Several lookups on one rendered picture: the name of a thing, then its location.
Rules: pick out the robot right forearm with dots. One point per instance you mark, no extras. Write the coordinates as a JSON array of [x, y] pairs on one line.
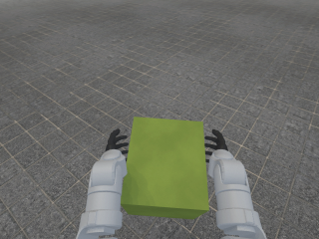
[[235, 214]]

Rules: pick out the carton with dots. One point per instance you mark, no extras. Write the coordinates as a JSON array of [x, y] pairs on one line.
[[166, 169]]

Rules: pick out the robot left forearm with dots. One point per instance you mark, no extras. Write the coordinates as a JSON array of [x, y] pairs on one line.
[[103, 208]]

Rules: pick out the robot right hand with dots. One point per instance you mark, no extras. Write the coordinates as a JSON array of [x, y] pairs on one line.
[[219, 140]]

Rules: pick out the robot left hand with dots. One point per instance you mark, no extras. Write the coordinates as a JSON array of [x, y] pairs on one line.
[[113, 140]]

